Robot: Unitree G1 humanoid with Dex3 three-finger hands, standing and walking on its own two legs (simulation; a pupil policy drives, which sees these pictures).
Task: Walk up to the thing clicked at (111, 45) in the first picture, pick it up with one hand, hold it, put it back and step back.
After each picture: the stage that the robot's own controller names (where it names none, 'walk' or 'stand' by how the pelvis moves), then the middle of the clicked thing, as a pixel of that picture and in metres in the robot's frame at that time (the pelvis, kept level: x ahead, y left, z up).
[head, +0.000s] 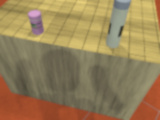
stand; (116, 23) +0.68 -0.15 +0.05
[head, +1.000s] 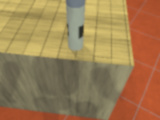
rise first; (75, 23) +0.59 +0.07 +0.08
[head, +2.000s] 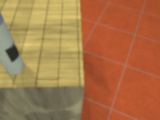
walk; (3, 44) +0.43 +0.27 +0.09
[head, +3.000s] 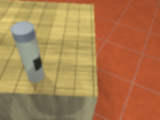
stand; (30, 55) +0.45 +0.21 +0.05
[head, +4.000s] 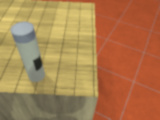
stand; (30, 55) +0.45 +0.21 +0.05
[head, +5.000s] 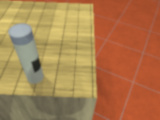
stand; (29, 57) +0.44 +0.21 +0.05
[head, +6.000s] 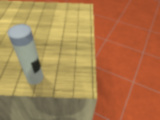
stand; (28, 58) +0.44 +0.21 +0.05
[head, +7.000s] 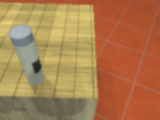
rise first; (29, 58) +0.44 +0.22 +0.05
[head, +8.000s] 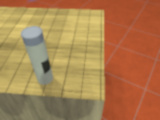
go down; (39, 58) +0.45 +0.21 +0.05
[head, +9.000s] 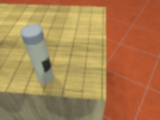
go down; (39, 57) +0.44 +0.21 +0.06
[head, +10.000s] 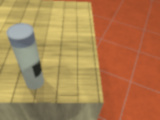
go down; (29, 60) +0.41 +0.18 +0.08
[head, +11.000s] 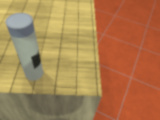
close in; (28, 51) +0.44 +0.19 +0.08
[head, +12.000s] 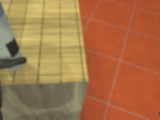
close; (2, 39) +0.45 +0.22 +0.11
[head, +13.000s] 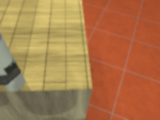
lift; (1, 62) +0.38 +0.24 +0.10
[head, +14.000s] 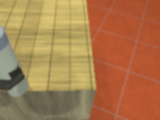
lift; (6, 66) +0.36 +0.23 +0.10
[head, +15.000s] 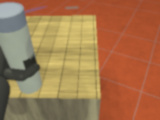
lift; (20, 55) +0.31 +0.17 +0.23
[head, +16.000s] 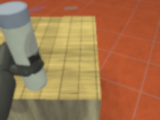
hold; (26, 52) +0.33 +0.17 +0.22
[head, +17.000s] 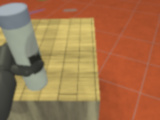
hold; (26, 52) +0.34 +0.16 +0.22
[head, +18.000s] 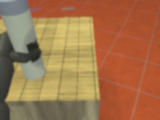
crouch; (25, 41) +0.38 +0.17 +0.23
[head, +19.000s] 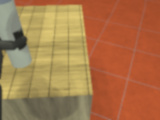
lower; (10, 30) +0.45 +0.21 +0.19
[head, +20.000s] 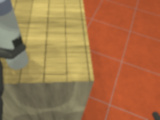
lower; (8, 35) +0.46 +0.21 +0.11
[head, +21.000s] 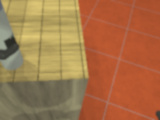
lower; (0, 36) +0.46 +0.22 +0.12
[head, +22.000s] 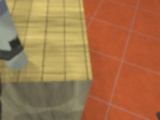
lower; (5, 37) +0.45 +0.22 +0.11
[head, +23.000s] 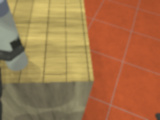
rest; (6, 37) +0.45 +0.22 +0.11
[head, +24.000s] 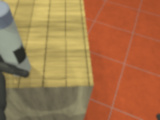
withdraw; (10, 45) +0.43 +0.21 +0.11
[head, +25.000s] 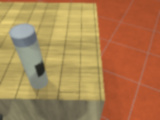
sink last; (32, 60) +0.41 +0.19 +0.09
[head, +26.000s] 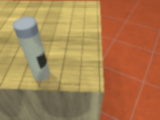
stand; (34, 52) +0.44 +0.21 +0.09
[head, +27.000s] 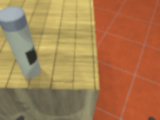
stand; (23, 47) +0.43 +0.21 +0.11
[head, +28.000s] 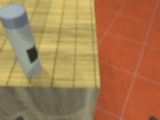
stand; (24, 45) +0.43 +0.21 +0.12
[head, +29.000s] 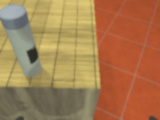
stand; (24, 46) +0.43 +0.21 +0.12
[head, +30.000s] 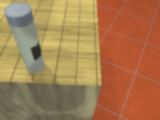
stand; (28, 43) +0.44 +0.20 +0.11
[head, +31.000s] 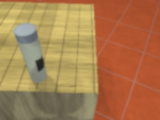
stand; (33, 56) +0.45 +0.20 +0.05
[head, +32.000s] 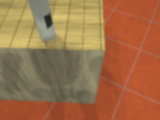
walk; (41, 12) +0.59 +0.19 +0.07
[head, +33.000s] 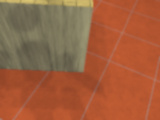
walk; out of the picture +0.93 +0.22 +0.07
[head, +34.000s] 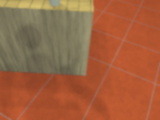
stand; out of the picture +1.01 +0.22 +0.06
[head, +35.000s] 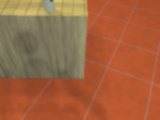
stand; out of the picture +1.01 +0.23 +0.05
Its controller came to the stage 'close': yes
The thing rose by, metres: 0.18
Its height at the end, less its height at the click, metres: +0.00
